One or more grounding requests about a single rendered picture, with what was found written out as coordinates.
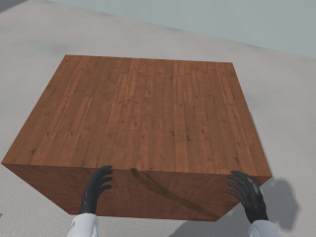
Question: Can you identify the pedestal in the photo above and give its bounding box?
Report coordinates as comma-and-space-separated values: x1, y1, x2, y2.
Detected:
1, 54, 272, 222

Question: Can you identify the right robot hand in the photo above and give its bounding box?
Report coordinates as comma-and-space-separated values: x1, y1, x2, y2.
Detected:
226, 170, 269, 224

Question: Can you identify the robot left forearm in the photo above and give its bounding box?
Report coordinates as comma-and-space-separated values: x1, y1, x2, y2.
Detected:
67, 213, 99, 237

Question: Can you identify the left robot hand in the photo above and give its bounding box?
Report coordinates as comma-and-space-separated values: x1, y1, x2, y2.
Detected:
78, 165, 113, 214

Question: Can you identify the robot right forearm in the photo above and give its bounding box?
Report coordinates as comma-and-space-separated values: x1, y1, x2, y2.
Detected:
248, 219, 280, 237

